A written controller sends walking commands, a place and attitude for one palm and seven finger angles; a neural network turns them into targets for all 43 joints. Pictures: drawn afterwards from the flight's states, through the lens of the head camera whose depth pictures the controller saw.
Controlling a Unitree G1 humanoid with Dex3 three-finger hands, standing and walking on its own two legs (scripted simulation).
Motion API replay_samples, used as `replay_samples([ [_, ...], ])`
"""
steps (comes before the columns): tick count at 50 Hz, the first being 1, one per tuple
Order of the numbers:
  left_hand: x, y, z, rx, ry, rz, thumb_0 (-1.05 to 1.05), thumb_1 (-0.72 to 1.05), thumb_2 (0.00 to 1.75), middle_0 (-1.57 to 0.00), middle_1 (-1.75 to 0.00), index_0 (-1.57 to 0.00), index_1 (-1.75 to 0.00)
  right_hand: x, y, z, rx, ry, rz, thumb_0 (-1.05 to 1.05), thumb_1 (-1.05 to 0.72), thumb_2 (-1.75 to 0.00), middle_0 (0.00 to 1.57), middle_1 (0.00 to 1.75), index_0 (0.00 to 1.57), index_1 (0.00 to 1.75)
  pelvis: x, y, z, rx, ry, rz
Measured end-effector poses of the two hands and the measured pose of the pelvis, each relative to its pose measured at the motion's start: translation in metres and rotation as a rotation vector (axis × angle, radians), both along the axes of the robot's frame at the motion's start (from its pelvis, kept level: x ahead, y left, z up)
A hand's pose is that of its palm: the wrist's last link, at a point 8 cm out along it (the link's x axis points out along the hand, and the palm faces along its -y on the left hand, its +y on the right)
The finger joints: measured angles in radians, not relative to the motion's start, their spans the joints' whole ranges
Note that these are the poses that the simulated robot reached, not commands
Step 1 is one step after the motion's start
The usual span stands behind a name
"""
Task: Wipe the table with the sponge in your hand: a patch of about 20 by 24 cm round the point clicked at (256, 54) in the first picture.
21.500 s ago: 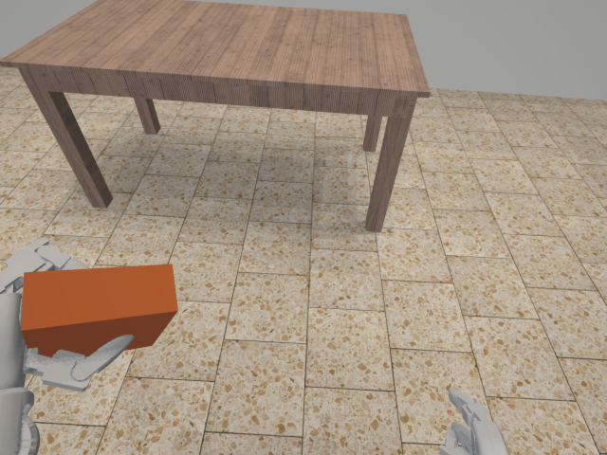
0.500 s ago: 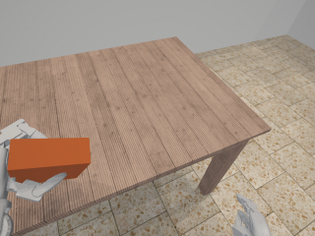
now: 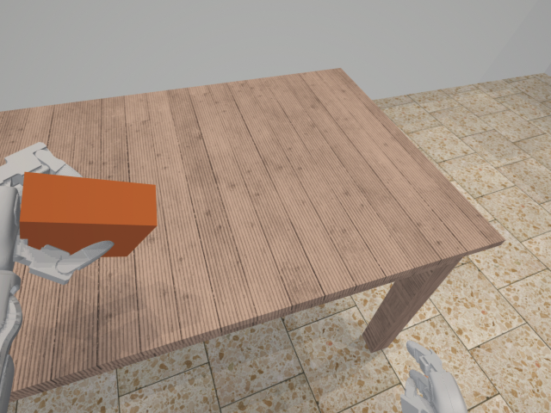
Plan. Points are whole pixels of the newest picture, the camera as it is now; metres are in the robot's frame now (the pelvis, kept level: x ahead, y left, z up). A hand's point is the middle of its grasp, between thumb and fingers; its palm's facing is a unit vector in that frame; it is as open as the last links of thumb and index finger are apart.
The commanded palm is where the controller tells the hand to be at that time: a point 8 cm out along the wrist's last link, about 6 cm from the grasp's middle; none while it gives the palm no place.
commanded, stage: turn the palm down, sponge in hand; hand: left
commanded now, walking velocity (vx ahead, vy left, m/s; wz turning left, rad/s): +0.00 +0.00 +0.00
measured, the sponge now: (104, 223) +0.27 +0.24 +0.17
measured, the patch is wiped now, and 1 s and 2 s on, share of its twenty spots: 0.00 0.00 0.00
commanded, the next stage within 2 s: none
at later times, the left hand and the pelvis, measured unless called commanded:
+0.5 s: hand (98, 265) +0.23 +0.24 +0.14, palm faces +0.30 -0.62 -0.72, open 9.3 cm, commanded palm +0.19 +0.27 +0.18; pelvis +0.03 -0.02 -0.01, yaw +0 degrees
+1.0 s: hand (112, 264) +0.24 +0.23 +0.13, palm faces +0.20 -0.40 -0.89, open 9.3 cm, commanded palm +0.21 +0.25 +0.18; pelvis +0.03 -0.03 -0.01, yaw -2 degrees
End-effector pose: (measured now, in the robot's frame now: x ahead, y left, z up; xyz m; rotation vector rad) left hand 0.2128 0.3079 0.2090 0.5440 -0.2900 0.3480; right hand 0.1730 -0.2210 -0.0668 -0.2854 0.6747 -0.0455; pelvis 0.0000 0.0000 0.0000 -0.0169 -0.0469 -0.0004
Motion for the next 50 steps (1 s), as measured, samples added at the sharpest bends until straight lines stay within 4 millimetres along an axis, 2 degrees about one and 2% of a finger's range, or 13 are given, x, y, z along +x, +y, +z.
replay_samples([
  [3, 0.005, 0.004, -0.002, -0.072, 0.056, 0.049, 0.0, -0.41, 1.03, -0.8, -1.37, -0.81, -1.36, 0.005, 0.0, -0.002, 0.046, -0.016, -0.027, 0.01, -0.9, -0.9, 0.2, 0.3, 0.2, 0.3, 0.004, 0.004, 0.0, 0.009, -0.007, -0.022],
  [8, -0.006, -0.028, -0.038, 0.004, 0.287, -0.006, 0.0, -0.41, 1.03, -0.8, -1.38, -0.81, -1.37, 0.016, -0.001, -0.001, 0.073, -0.056, -0.045, 0.01, -0.9, -0.9, 0.2, 0.3, 0.2, 0.3, 0.011, 0.006, -0.001, 0.021, -0.004, -0.038],
  [11, -0.019, -0.041, -0.048, 0.031, 0.297, -0.035, -0.01, -0.41, 1.03, -0.8, -1.38, -0.81, -1.37, 0.023, -0.001, -0.002, 0.055, -0.055, -0.033, 0.01, -0.9, -0.9, 0.2, 0.3, 0.2, 0.3, 0.013, 0.002, -0.003, 0.023, 0.005, -0.033],
  [17, -0.03, -0.034, -0.033, 0.141, 0.178, 0.107, -0.01, -0.41, 1.03, -0.8, -1.38, -0.81, -1.37, 0.037, -0.003, -0.01, 0.032, -0.014, 0.022, 0.01, -0.9, -0.9, 0.2, 0.3, 0.2, 0.3, 0.018, -0.009, -0.007, 0.015, 0.019, -0.001],
  [21, -0.025, -0.029, -0.031, 0.168, 0.232, 0.18, -0.01, -0.41, 1.03, -0.8, -1.38, -0.81, -1.37, 0.046, -0.004, -0.015, 0.044, -0.007, 0.025, 0.01, -0.9, -0.9, 0.2, 0.3, 0.2, 0.3, 0.023, -0.014, -0.006, 0.016, 0.018, 0.006],
  [28, -0.017, -0.05, -0.033, 0.263, 0.363, 0.105, -0.01, -0.41, 1.03, -0.8, -1.38, -0.81, -1.37, 0.057, -0.013, -0.01, 0.068, -0.048, -0.019, 0.01, -0.9, -0.9, 0.2, 0.3, 0.2, 0.3, 0.03, -0.023, -0.005, 0.024, 0.016, -0.013],
  [34, -0.018, -0.056, -0.024, 0.336, 0.34, 0.114, 0.0, -0.41, 1.03, -0.8, -1.38, -0.81, -1.37, 0.055, -0.031, -0.01, 0.055, -0.04, -0.052, 0.01, -0.9, -0.9, 0.2, 0.3, 0.2, 0.3, 0.032, -0.031, -0.005, 0.025, 0.022, -0.017],
  [41, -0.015, -0.048, -0.031, 0.394, 0.414, 0.199, 0.0, -0.41, 1.03, -0.8, -1.38, -0.81, -1.37, 0.046, -0.05, -0.018, 0.03, -0.007, -0.094, 0.01, -0.9, -0.9, 0.2, 0.3, 0.2, 0.3, 0.03, -0.035, -0.006, 0.027, 0.018, -0.019],
  [50, -0.005, -0.06, -0.034, 0.497, 0.426, 0.163, 0.0, -0.41, 1.03, -0.8, -1.38, -0.81, -1.37, 0.043, -0.049, -0.017, 0.033, -0.018, -0.116, 0.01, -0.9, -0.9, 0.2, 0.3, 0.2, 0.3, 0.028, -0.034, -0.006, 0.028, 0.01, -0.029],
])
